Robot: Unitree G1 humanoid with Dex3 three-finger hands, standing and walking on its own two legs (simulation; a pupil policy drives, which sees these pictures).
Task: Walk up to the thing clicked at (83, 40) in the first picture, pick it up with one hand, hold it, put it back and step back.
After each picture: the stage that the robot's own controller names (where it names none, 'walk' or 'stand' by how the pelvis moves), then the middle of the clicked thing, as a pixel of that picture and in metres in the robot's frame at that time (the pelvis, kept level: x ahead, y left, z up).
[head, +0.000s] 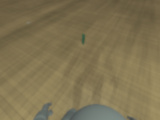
stand; (83, 39) +1.61 +0.20 -0.66
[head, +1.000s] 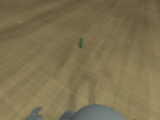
walk; (80, 43) +1.47 +0.16 -0.65
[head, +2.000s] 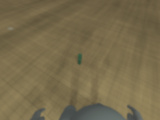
walk; (79, 59) +0.94 +0.17 -0.65
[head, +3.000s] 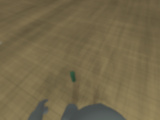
walk; (73, 77) +0.57 +0.23 -0.62
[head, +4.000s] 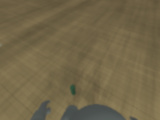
stand; (73, 90) +0.40 +0.19 -0.63
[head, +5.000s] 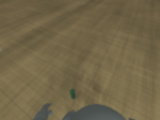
stand; (72, 94) +0.37 +0.20 -0.66
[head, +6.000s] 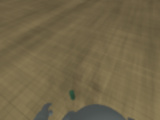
stand; (72, 95) +0.34 +0.20 -0.65
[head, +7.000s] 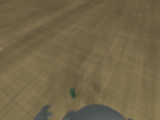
stand; (72, 93) +0.38 +0.20 -0.66
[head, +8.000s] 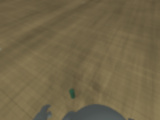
stand; (72, 94) +0.37 +0.20 -0.66
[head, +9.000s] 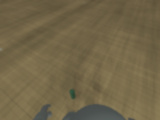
go down; (72, 94) +0.36 +0.20 -0.66
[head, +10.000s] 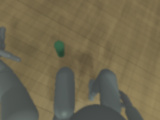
go down; (60, 50) +0.47 +0.21 -0.26
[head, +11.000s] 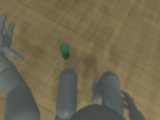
approach; (65, 53) +0.47 +0.20 -0.26
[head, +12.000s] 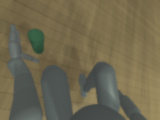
close in; (37, 44) +0.46 +0.25 -0.17
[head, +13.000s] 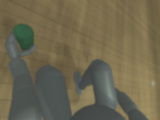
close; (26, 42) +0.46 +0.27 -0.16
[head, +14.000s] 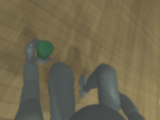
lift; (43, 52) +0.37 +0.25 -0.15
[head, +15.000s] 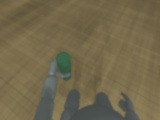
lift; (65, 68) +0.32 +0.17 +0.03
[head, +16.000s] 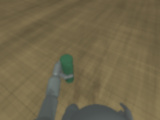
hold; (68, 70) +0.32 +0.16 +0.04
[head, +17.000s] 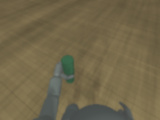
hold; (69, 71) +0.32 +0.15 +0.03
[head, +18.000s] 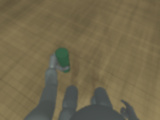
crouch; (64, 62) +0.38 +0.18 -0.02
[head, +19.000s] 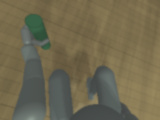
lower; (41, 36) +0.51 +0.25 -0.06
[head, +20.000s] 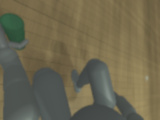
lower; (16, 36) +0.48 +0.28 -0.17
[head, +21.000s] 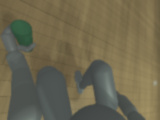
lower; (25, 40) +0.46 +0.27 -0.17
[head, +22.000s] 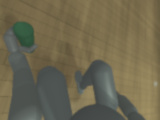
lower; (27, 41) +0.46 +0.27 -0.17
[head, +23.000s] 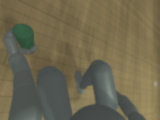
lower; (26, 42) +0.45 +0.27 -0.17
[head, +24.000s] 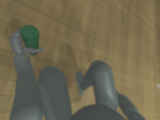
open; (31, 43) +0.45 +0.25 -0.17
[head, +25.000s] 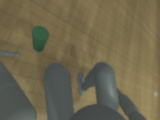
stand; (39, 42) +0.44 +0.25 -0.18
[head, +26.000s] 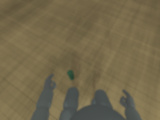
stand; (71, 75) +0.41 +0.18 -0.50
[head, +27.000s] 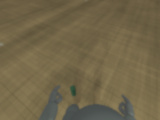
stand; (73, 91) +0.40 +0.18 -0.60
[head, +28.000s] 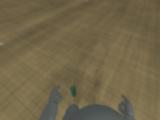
stand; (73, 91) +0.39 +0.17 -0.60
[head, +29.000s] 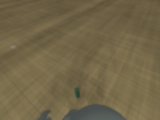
stand; (77, 93) +0.41 +0.16 -0.65
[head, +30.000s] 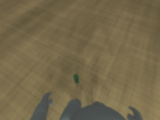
walk; (76, 79) +0.44 +0.15 -0.63
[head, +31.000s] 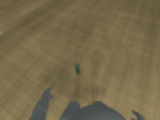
walk; (77, 69) +0.62 +0.16 -0.63
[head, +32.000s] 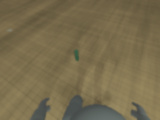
walk; (76, 55) +0.93 +0.28 -0.62
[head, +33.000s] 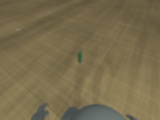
stand; (79, 57) +1.03 +0.19 -0.65
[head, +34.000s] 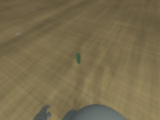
stand; (78, 58) +1.04 +0.22 -0.66
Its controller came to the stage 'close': yes
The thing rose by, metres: 0.69
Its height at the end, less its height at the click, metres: +0.00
